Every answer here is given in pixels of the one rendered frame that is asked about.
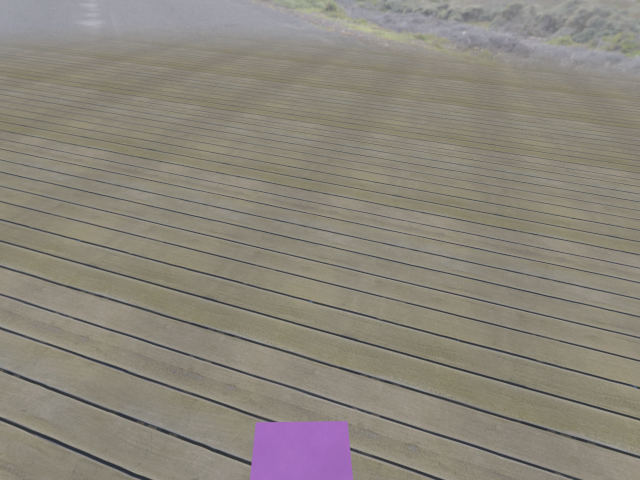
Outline carton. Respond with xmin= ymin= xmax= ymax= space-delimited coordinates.
xmin=250 ymin=421 xmax=353 ymax=480

